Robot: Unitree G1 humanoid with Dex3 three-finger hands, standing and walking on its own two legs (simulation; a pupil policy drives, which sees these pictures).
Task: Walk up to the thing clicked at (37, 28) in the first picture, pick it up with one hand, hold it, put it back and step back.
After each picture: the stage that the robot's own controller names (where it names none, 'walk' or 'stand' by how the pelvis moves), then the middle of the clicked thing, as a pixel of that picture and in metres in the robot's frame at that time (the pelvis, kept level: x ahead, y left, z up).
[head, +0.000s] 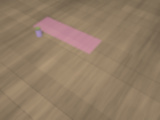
stand; (38, 31) +1.58 +0.52 -0.72
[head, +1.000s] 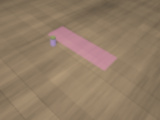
walk; (53, 40) +1.49 +0.24 -0.70
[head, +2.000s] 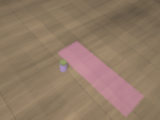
walk; (63, 65) +0.94 +0.12 -0.71
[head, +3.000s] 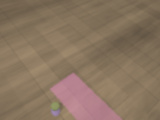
walk; (55, 109) +0.55 +0.16 -0.71
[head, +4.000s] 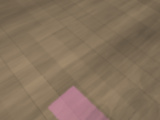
stand; out of the picture +0.32 +0.16 -0.70
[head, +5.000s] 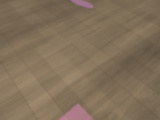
stand; out of the picture +0.27 +0.16 -0.72
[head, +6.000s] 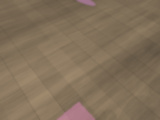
stand; out of the picture +0.27 +0.15 -0.73
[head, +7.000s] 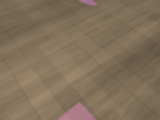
stand; out of the picture +0.27 +0.16 -0.73
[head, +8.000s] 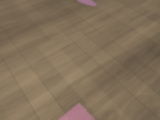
stand; out of the picture +0.26 +0.16 -0.73
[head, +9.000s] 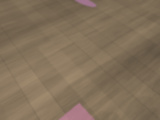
stand; out of the picture +0.26 +0.16 -0.73
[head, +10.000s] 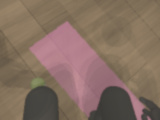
go down; (38, 85) +0.34 +0.17 -0.39
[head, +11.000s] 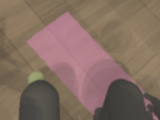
go down; (37, 81) +0.35 +0.17 -0.31
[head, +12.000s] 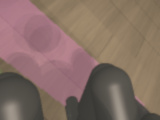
close in; out of the picture +0.35 +0.20 -0.23
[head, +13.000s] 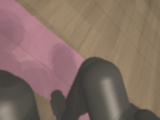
close; out of the picture +0.37 +0.22 -0.22
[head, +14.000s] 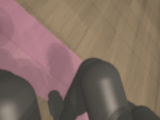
lift; out of the picture +0.38 +0.23 -0.22
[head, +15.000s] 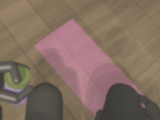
lift; (17, 86) +0.30 +0.22 -0.07
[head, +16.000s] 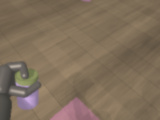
hold; (27, 89) +0.32 +0.18 +0.04
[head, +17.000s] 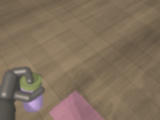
hold; (32, 92) +0.32 +0.17 +0.00
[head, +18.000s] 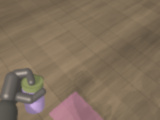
hold; (33, 94) +0.31 +0.17 +0.00
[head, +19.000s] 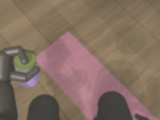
crouch; (27, 70) +0.38 +0.17 -0.09
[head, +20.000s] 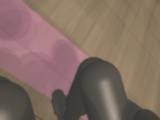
lower; out of the picture +0.40 +0.25 -0.22
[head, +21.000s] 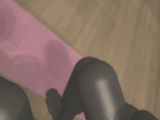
lower; out of the picture +0.40 +0.26 -0.22
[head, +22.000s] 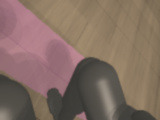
lower; out of the picture +0.40 +0.26 -0.23
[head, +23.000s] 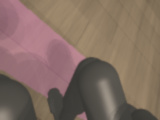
lower; out of the picture +0.40 +0.26 -0.23
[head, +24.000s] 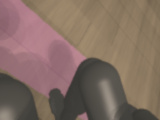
loosen; out of the picture +0.39 +0.25 -0.23
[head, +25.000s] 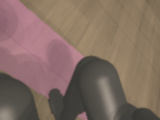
withdraw; out of the picture +0.38 +0.21 -0.22
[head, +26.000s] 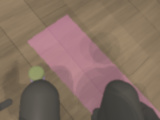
walk; (37, 76) +0.38 +0.18 -0.31
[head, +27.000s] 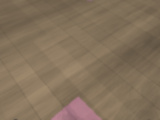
stand; out of the picture +0.30 +0.14 -0.65
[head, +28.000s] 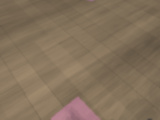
stand; out of the picture +0.31 +0.16 -0.67
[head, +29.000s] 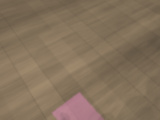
stand; out of the picture +0.31 +0.16 -0.68
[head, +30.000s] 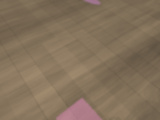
walk; out of the picture +0.32 +0.16 -0.72
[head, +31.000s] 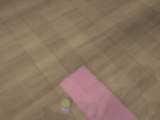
walk; (65, 105) +0.44 +0.08 -0.70
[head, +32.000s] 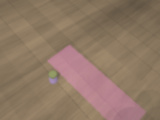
walk; (53, 77) +0.67 +0.19 -0.70
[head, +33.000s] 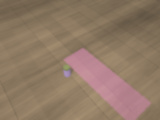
stand; (67, 70) +0.96 +0.19 -0.71
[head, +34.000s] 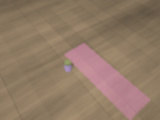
stand; (67, 65) +0.97 +0.16 -0.72
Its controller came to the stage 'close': yes
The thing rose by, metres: 0.71
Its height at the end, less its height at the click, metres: +0.00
